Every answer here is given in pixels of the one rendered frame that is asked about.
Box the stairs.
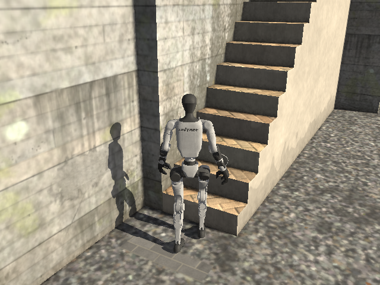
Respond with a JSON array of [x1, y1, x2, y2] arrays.
[[162, 0, 352, 236]]

